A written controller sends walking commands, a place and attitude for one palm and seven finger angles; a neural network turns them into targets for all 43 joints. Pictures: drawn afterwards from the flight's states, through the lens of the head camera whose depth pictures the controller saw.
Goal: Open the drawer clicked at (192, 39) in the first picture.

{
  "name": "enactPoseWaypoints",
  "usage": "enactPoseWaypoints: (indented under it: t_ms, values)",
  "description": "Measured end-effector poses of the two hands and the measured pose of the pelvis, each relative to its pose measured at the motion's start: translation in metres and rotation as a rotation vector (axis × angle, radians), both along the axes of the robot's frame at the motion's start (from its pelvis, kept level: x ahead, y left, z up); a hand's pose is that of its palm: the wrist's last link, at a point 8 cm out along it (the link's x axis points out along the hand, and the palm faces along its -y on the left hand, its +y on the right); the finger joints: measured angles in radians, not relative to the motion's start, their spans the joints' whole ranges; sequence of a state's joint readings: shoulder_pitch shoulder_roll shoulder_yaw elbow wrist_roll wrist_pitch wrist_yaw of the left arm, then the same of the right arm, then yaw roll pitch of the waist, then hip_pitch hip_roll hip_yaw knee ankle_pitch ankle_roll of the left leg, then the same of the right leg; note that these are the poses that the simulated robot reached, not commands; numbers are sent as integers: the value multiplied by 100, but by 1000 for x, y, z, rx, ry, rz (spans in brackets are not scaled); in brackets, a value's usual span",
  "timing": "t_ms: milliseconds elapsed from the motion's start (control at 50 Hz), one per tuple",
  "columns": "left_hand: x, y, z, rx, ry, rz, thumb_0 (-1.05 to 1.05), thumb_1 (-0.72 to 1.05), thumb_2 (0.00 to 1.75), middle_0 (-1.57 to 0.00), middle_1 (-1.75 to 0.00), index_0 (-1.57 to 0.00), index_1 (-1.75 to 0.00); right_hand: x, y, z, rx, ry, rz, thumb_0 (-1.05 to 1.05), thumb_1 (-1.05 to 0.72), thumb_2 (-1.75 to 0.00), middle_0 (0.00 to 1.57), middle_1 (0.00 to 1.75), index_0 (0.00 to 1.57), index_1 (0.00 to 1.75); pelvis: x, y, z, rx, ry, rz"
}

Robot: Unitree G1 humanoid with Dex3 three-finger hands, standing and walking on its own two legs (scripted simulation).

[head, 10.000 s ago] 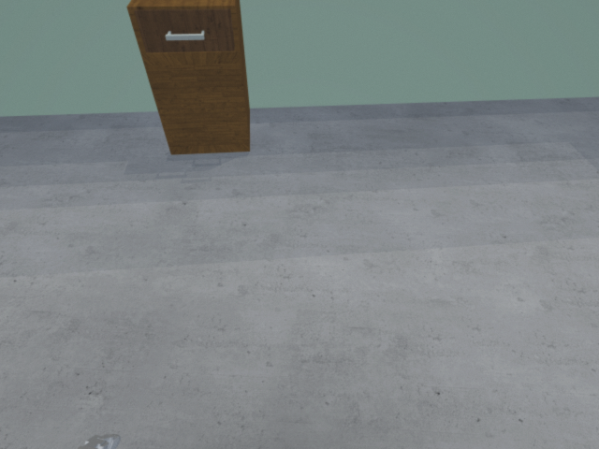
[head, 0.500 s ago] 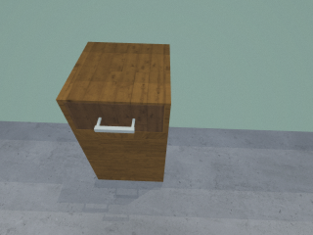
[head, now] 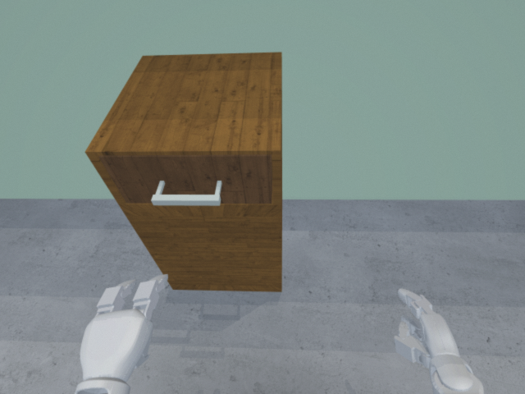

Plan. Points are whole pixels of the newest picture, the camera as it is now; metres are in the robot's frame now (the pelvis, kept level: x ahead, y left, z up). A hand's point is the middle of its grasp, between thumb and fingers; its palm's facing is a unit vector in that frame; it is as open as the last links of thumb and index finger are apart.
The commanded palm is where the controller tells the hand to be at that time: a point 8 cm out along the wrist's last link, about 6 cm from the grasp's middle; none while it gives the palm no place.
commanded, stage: raise the hand with hooked fingers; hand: left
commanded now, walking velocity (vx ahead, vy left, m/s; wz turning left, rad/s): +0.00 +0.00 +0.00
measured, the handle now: (188, 192) +0.54 +0.25 -0.09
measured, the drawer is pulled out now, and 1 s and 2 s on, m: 0.00 0.00 0.00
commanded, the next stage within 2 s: move the hooked fingers above the handle in 1.54 s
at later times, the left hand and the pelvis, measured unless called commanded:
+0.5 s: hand (112, 310) +0.22 +0.25 +0.03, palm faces +0.00 -0.12 -0.99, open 11.1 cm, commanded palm +0.20 +0.26 +0.09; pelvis -0.01 +0.02 +0.01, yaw +1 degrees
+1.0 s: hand (81, 254) +0.27 +0.29 +0.09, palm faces +0.07 -0.09 -0.99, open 13.6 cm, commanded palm +0.25 +0.29 +0.15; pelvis -0.01 +0.05 +0.03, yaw +2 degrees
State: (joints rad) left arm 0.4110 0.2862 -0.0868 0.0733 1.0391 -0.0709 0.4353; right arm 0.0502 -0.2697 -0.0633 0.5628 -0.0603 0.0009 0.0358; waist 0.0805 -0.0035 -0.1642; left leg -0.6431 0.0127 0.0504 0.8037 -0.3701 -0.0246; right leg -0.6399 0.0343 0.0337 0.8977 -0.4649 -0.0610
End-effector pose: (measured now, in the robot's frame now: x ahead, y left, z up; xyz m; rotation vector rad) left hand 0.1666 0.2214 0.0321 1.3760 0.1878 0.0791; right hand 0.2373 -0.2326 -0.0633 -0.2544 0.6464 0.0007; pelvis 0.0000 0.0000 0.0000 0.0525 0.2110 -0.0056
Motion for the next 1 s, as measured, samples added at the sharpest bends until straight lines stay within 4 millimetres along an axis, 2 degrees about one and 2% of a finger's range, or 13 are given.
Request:
enactPoseWaypoints:
  t_ms: [40, 100, 180, 260, 340, 460, 560, 620, 700, 880, 1000]
  values:
    - [-17, -4, -9, 41, 4, -23, 0, 64, 78, -22, -48, -23, -48, 12, 4, 3, -16, -25, 37, 1, -91, -90, 20, 30, 19, 30, -4, -3, -7, 0, 8, 9]
    - [-32, 3, -15, 84, -27, 5, 0, 56, 75, -24, -52, -24, -52, 22, 14, -2, -25, -35, 71, 1, -91, -90, 20, 30, 19, 30, -9, -6, -16, -7, 7, 33]
    - [-26, 21, -3, 133, -115, 72, 0, 46, 71, -26, -58, -26, -58, 17, 32, -16, 0, -10, 91, 1, -91, -90, 20, 30, 19, 30, -15, -7, -23, -24, -14, 63]
    - [-3, 30, 16, 135, -138, 118, 0, 36, 67, -26, -64, -27, -64, -6, 48, -28, 47, 60, 81, 1, -91, -90, 20, 30, 19, 30, -18, -6, -17, -32, -48, 72]
    - [18, 28, 32, 102, -86, 95, 0, 27, 63, -27, -70, -27, -70, -40, 53, -30, 73, 147, 43, 1, -91, -90, 21, 30, 20, 30, -17, -1, -2, -30, -75, 56]
    - [30, 29, 45, 77, -42, 1, 0, 14, 57, -28, -79, -28, -79, -81, 38, -29, 43, 236, -40, 1, -91, -90, 21, 30, 20, 30, -14, 11, 13, -33, -94, 33]
    - [33, 41, 53, 86, -91, -18, 0, 3, 52, -29, -87, -29, -87, -94, 22, -28, -11, 267, -88, 1, -91, -90, 21, 30, 20, 30, -13, 22, 15, -42, -101, 35]
    - [37, 48, 58, 93, -126, -8, 0, -4, 49, -29, -91, -29, -91, -92, 19, -25, -29, 263, -101, 1, -91, -90, 21, 30, 20, 30, -13, 29, 14, -46, -106, 38]
    - [47, 55, 68, 97, -154, 5, 0, -14, 45, -30, -97, -30, -97, -81, 26, -19, -26, 232, -103, 1, -91, -90, 20, 30, 19, 30, -13, 36, 16, -48, -120, 39]
    - [70, 66, 95, 97, -140, 11, 0, -34, 36, -31, -110, -31, -110, -47, 67, 6, 37, 138, -42, 1, -91, -90, 20, 30, 19, 30, -12, 45, 26, -50, -162, 38]
    - [79, 73, 111, 104, -123, -1, 0, -44, 32, -32, -117, -32, -117, -37, 87, 12, 58, 128, 7, 1, -91, -90, 21, 30, 20, 30, -10, 47, 31, -53, -181, 46]
